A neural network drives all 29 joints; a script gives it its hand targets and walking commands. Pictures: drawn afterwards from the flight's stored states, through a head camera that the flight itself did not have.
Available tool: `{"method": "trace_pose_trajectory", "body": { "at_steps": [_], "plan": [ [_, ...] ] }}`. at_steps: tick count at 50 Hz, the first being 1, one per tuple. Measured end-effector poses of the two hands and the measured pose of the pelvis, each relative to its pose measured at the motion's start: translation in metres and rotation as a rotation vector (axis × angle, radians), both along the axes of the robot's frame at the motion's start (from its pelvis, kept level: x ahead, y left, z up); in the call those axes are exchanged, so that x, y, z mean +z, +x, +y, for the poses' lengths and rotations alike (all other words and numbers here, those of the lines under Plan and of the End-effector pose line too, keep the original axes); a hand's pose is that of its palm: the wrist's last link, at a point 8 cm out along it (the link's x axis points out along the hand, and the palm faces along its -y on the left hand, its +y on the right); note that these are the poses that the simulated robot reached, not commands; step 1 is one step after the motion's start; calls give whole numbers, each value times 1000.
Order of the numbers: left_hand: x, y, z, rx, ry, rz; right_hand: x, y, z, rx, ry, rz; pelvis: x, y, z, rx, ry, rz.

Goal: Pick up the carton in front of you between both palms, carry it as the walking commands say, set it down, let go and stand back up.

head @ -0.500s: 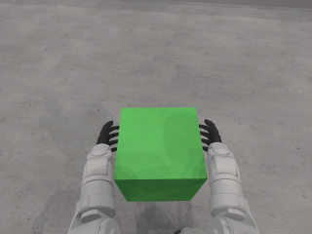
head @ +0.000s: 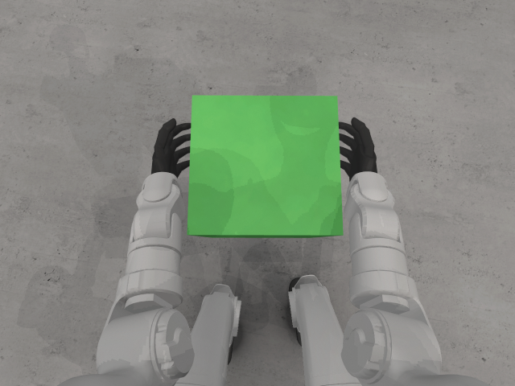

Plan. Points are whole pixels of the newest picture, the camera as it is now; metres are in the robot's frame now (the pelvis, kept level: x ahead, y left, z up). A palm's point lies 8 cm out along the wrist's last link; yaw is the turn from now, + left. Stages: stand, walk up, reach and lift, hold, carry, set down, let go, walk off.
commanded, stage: set down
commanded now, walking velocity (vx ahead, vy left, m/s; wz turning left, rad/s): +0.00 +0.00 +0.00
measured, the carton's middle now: (262, 180) +0.42 -0.01 -0.14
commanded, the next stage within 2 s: none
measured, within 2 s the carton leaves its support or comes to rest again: neither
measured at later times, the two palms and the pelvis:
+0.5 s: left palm (187, 175) +0.46 +0.15 -0.23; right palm (331, 180) +0.44 -0.15 -0.23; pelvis -0.02 -0.01 -0.13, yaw +1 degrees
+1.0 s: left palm (201, 180) +0.49 +0.15 -0.39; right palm (317, 187) +0.47 -0.15 -0.39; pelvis -0.04 +0.00 -0.24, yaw +1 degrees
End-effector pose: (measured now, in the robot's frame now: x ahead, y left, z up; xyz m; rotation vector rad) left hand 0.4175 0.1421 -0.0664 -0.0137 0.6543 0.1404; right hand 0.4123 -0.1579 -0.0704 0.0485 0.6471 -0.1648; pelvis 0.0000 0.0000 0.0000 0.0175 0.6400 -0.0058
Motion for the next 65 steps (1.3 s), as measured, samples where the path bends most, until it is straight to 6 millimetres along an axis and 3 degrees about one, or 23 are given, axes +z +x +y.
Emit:
{"method": "trace_pose_trajectory", "body": {
  "at_steps": [21, 51, 55, 65],
  "plan": [
    [-134, 35, 5, -38, 28, 29, -139, 26, 6, -17, -1, 32, -112, -22, -10, 7, 10, 171],
    [-328, 76, 8, -107, 43, 78, -325, 56, 8, -39, -39, 82, -239, -42, 2, 39, -23, 162],
    [-344, 78, 5, -114, 36, 90, -333, 61, 6, -38, -52, 94, -248, -39, 2, 45, -33, 129],
    [-350, 82, 4, -129, 45, 103, -342, 61, 5, -48, -46, 107, -259, -33, 5, 47, -42, 123]
  ]
}}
